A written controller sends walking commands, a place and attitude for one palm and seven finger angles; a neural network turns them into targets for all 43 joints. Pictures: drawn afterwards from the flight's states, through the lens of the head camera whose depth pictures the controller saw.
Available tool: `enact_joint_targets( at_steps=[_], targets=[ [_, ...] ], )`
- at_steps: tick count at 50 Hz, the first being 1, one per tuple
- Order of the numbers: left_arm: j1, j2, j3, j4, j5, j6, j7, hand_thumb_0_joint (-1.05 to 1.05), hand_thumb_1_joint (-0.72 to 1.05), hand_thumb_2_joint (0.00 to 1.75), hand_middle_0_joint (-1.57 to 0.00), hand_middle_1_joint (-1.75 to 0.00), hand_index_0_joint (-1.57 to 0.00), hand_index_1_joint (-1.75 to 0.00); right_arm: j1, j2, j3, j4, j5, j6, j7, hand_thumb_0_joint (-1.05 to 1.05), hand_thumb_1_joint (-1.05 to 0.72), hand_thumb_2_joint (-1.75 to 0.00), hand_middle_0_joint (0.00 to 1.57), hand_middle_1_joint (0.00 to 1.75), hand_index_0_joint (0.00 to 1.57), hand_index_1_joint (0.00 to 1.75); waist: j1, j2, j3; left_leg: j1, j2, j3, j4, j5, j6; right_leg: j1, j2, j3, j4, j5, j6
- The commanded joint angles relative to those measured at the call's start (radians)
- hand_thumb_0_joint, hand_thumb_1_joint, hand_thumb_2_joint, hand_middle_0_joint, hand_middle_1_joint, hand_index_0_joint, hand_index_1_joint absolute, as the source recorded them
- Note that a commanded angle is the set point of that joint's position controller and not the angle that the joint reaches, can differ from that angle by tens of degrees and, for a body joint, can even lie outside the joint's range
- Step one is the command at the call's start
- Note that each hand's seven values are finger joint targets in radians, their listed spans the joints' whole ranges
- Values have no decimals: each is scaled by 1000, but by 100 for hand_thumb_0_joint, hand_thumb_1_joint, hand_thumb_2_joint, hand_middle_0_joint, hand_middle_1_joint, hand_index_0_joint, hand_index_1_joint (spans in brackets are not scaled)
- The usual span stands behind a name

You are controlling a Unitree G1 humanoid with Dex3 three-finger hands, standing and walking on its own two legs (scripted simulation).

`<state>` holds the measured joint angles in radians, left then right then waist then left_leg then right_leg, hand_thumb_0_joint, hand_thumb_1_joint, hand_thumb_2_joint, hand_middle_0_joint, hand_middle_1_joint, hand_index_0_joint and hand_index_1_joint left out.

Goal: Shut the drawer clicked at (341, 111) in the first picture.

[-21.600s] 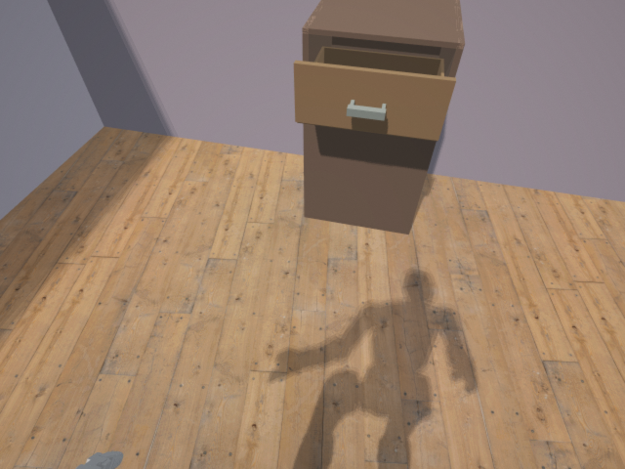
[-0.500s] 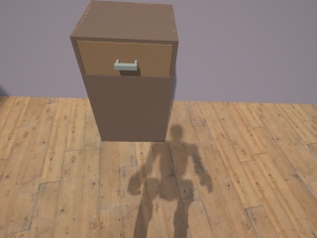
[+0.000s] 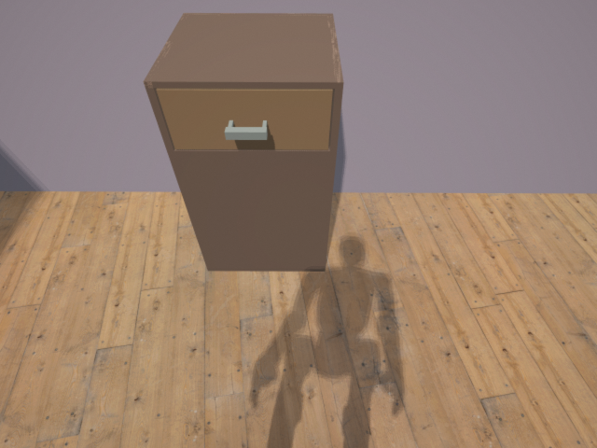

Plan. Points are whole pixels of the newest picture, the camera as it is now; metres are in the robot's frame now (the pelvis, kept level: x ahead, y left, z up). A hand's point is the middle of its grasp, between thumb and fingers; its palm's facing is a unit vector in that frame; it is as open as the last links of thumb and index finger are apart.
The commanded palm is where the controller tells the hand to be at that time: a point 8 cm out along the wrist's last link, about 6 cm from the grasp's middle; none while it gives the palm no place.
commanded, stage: let the arm hang, fingers relaxed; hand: left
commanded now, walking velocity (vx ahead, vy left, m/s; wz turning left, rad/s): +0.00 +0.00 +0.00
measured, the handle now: (247, 128) +0.85 +0.19 -0.07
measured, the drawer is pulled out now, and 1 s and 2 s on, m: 0.00 0.00 0.00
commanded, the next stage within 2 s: look to check the result in 0.30 s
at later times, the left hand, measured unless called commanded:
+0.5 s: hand out of the picture +0.02 +0.17 -0.17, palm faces +0.02 -0.98 -0.22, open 7.4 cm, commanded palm none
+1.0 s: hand out of the picture +0.04 +0.18 -0.17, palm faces +0.00 -0.97 -0.24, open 7.4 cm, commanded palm none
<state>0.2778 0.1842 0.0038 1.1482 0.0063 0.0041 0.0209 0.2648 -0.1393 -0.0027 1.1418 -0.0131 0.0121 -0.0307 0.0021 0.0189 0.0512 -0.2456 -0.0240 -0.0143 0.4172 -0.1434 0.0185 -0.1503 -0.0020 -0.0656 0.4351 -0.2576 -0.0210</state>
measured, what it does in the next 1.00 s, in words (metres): stands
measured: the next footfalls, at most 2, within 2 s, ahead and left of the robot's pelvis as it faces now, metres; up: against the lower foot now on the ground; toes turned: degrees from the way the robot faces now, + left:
none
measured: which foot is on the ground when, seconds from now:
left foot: down 0.00-1.00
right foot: down 0.00-1.00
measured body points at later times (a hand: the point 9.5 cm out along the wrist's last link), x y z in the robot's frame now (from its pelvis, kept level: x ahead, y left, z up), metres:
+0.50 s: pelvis +0.01 -0.01 +0.00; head +0.02 -0.02 +0.45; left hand +0.02 +0.22 -0.16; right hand +0.02 -0.24 -0.16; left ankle +0.05 +0.11 -0.74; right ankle -0.01 -0.10 -0.74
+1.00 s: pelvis +0.01 -0.02 +0.00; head +0.03 -0.02 +0.45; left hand +0.04 +0.23 -0.15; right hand +0.04 -0.26 -0.15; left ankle +0.05 +0.11 -0.74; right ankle -0.01 -0.10 -0.74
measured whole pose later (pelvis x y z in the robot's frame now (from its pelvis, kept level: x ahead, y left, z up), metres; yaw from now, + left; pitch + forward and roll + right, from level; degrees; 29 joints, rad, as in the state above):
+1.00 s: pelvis +0.01 -0.02 +0.00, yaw -1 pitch -2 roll +0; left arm 0.21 0.21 0.01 1.14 0.00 -0.01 0.02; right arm 0.20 -0.21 -0.01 1.15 -0.01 0.00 -0.03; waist 0.00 0.01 0.06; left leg -0.19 0.01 -0.01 0.38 -0.15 -0.01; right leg -0.09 0.03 -0.06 0.37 -0.24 -0.04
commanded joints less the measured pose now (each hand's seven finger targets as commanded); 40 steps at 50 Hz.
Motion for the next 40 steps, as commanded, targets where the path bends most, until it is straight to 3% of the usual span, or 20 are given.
enact_joint_targets(
  at_steps=[1, 10, 16, 27, 40],
  targets=[
    [63, 101, 22, -23, 6, -9, 11, 0, 90, 90, -20, -30, -20, -30, 51, -111, -23, -21, -4, -12, -4, 0, -90, -90, 20, 30, 20, 30, -4, -35, 43, 26, 103, -97, -84, -14, 23, -82, -98, 92, -120, -49, -34],
    [39, 102, 31, -36, 5, -17, 12, 0, 90, 90, -20, -30, -20, -30, 38, -117, -25, -22, -5, -21, -7, 0, -90, -90, 20, 30, 20, 30, -3, 10, 14, 50, 106, -86, -61, 88, 17, -42, -103, 97, -118, 43, -34],
    [21, 108, 32, -39, 4, -21, 12, 0, 90, 90, -20, -30, -20, -30, 25, -128, -27, -24, -5, -23, -9, 0, -90, -90, 20, 30, 20, 30, -6, -20, 12, 70, 114, -76, -54, 119, 16, -31, -110, 97, -128, 106, -34],
    [6, 131, 32, -34, 3, -20, 11, 0, 90, 90, -20, -30, -20, -30, 6, -156, -29, -22, -4, -18, -8, 0, -90, -90, 20, 30, 20, 30, -9, -16, 20, 86, 117, -74, -62, 67, 11, -42, -107, 111, -161, 38, -35],
    [-9, 156, 34, -36, 4, -25, 9, 0, 90, 90, -20, -30, -20, -30, -26, -187, -30, -26, -2, -21, -8, 0, -90, -90, 20, 30, 20, 30, -6, -23, 4, 103, 125, -73, -69, 98, 10, -25, -109, 117, -162, 98, -33]
  ],
)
